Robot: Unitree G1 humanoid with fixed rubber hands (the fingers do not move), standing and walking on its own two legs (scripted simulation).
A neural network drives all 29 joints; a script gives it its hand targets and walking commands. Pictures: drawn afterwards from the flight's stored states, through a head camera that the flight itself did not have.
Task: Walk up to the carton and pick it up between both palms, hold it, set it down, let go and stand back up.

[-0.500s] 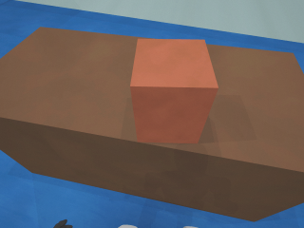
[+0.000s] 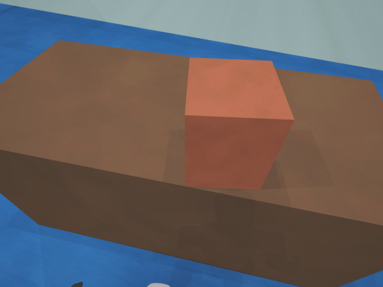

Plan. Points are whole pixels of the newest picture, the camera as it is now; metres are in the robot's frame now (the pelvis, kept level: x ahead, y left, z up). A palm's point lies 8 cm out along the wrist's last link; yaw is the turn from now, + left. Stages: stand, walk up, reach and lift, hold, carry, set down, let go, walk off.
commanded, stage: walk up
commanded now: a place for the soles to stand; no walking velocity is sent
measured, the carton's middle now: (226, 126) +0.47 -0.06 +0.07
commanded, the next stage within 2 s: none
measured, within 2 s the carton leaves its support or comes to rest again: neither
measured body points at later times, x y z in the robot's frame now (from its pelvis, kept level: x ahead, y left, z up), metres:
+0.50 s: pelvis -0.05 +0.01 +0.01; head -0.06 +0.03 +0.46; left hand +0.01 +0.30 -0.13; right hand +0.04 -0.30 -0.09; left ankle +0.01 +0.14 -0.71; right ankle -0.02 -0.12 -0.71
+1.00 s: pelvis -0.03 +0.01 +0.01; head -0.03 +0.02 +0.46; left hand +0.03 +0.30 -0.12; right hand +0.05 -0.30 -0.09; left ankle +0.01 +0.14 -0.71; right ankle -0.02 -0.12 -0.71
